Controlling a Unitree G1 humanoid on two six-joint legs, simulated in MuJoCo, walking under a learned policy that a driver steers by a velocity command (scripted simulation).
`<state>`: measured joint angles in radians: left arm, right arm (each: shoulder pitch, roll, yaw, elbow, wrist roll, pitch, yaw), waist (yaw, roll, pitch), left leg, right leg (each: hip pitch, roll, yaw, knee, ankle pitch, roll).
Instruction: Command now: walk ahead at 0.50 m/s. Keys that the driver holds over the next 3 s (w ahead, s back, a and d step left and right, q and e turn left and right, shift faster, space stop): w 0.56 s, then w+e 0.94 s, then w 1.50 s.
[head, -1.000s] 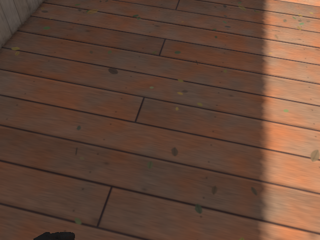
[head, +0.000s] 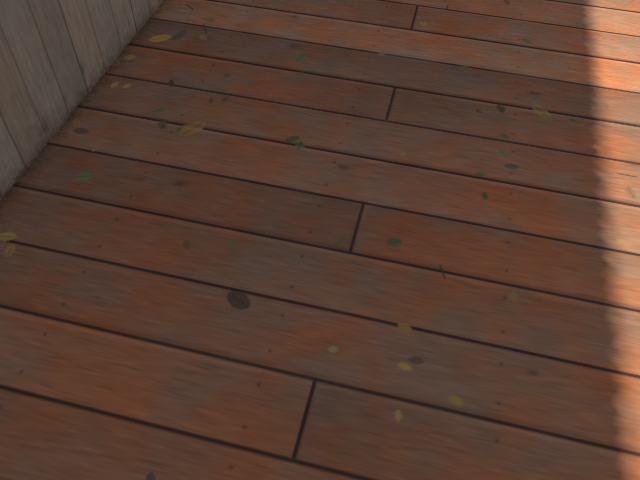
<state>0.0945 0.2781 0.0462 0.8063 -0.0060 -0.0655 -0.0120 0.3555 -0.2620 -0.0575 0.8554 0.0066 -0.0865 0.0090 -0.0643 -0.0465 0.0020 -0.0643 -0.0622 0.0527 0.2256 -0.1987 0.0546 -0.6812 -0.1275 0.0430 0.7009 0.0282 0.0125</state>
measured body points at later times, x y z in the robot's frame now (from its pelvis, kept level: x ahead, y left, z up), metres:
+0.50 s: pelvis +0.27 -0.06 +0.00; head +0.29 -0.07 +0.45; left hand +0.29 +0.21 -0.12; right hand +0.44 -0.32 -0.11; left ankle +0.42 +0.12 -0.68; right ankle +0.23 -0.15 -0.75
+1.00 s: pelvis +0.54 +0.00 +0.00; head +0.56 +0.00 +0.45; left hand +0.72 +0.25 -0.12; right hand +0.54 -0.28 -0.13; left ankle +0.53 +0.10 -0.75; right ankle +0.62 -0.19 -0.67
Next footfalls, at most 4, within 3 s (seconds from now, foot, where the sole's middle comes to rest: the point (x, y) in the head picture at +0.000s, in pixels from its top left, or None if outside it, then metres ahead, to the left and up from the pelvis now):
0.16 right None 0.27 -0.15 -0.78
0.70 left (265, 446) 0.57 0.09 -0.78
1.24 right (392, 345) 0.80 -0.21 -0.78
1.74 left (357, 232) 1.15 -0.16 -0.78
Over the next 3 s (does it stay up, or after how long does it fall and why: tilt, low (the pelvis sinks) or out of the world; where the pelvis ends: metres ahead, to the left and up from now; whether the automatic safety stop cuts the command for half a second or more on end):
stays up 1.54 -0.52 0.00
